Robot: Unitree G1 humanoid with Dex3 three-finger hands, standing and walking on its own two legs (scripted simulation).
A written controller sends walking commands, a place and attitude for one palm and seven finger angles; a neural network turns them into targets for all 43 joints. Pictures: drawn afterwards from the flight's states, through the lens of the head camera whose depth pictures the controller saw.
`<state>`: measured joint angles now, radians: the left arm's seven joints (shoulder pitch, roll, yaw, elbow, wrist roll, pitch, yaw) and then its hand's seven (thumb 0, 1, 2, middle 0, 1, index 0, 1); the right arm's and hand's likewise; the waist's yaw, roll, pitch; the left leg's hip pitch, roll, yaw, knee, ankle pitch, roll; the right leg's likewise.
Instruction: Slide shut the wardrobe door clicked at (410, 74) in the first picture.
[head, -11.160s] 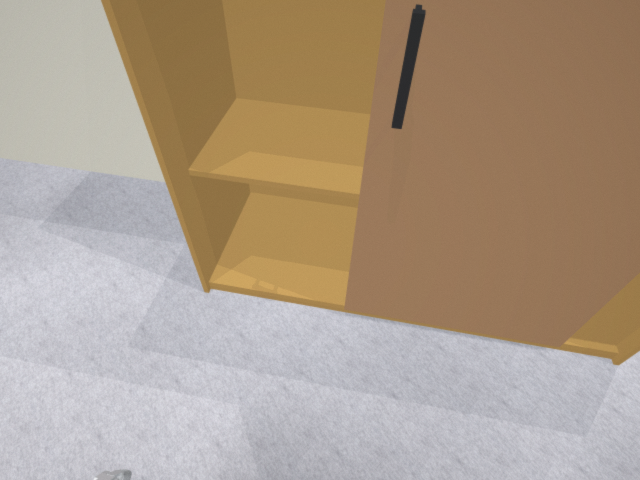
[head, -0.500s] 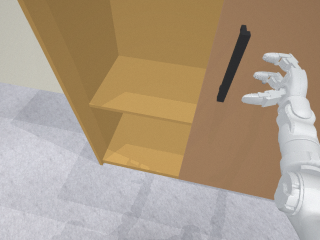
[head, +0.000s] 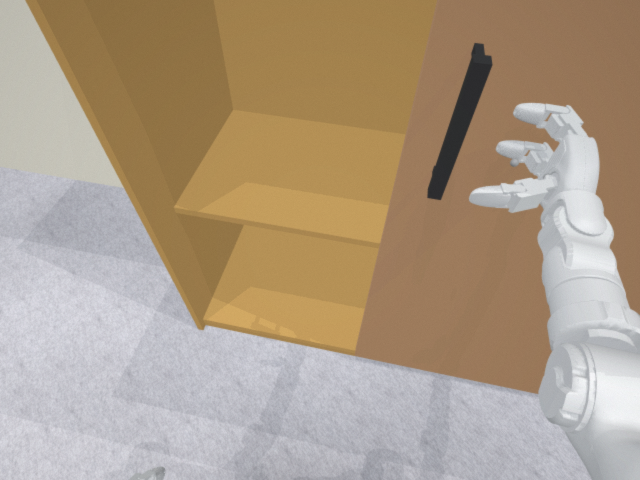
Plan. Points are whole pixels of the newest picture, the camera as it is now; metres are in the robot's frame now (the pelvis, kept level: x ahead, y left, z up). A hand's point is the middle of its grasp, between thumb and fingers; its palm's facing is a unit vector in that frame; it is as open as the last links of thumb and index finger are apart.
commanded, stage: move the hooked fingers beside the handle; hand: right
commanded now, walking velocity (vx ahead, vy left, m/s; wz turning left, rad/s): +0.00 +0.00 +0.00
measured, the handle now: (454, 129) +0.53 -0.10 +0.17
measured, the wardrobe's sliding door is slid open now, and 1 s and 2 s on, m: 0.51 0.51 0.51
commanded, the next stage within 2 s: feel for the door with the fingertips in 0.16 s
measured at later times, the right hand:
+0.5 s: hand (485, 161) +0.47 -0.13 +0.17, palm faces +0.07 +1.00 +0.00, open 14.0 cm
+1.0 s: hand (477, 154) +0.48 -0.12 +0.17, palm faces +0.11 +0.99 -0.02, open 13.9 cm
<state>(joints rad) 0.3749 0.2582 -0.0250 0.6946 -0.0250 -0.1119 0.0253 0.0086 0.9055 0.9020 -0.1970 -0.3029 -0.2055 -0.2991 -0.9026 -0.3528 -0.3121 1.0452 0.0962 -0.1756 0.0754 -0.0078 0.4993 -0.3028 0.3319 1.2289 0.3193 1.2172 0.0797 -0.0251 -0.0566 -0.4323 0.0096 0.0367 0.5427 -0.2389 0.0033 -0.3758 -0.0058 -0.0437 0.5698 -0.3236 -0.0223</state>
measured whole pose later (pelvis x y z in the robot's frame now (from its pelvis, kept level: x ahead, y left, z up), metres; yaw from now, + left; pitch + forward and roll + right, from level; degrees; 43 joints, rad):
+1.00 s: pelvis +0.00 +0.01 +0.00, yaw +0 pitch +6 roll +0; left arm 0.37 0.26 -0.01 0.71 -0.02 -0.11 0.03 0.01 0.91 0.90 -0.20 -0.30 -0.20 -0.30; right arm -0.94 -0.29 -0.27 1.05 0.08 -0.16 -0.01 -0.01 0.50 -0.30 0.31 1.21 0.31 1.21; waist 0.08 -0.04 -0.04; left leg -0.41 0.00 0.05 0.53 -0.23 0.02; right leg -0.35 -0.02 -0.03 0.55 -0.31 0.00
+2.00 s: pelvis +0.00 +0.00 +0.00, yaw +0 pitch +7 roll +0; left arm 0.36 0.24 -0.01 0.72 -0.01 -0.12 0.01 0.01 0.91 0.90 -0.20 -0.30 -0.20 -0.30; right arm -0.92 -0.21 -0.21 1.01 0.08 -0.17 -0.09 -0.01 0.50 -0.30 0.31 1.23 0.30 1.21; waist 0.07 -0.03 -0.05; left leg -0.42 0.01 0.04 0.55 -0.25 0.01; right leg -0.36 0.00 -0.04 0.57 -0.33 -0.02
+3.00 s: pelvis +0.00 +0.01 +0.00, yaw +0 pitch +7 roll +0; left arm 0.36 0.25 -0.01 0.72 -0.01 -0.10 0.01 0.01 0.91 0.90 -0.20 -0.30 -0.20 -0.30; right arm -0.93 -0.18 -0.22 1.02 0.07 -0.17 -0.13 -0.01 0.50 -0.30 0.31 1.21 0.30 1.20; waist 0.09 -0.03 -0.05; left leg -0.42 0.00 0.03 0.54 -0.24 0.02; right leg -0.35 -0.02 -0.05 0.54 -0.31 -0.01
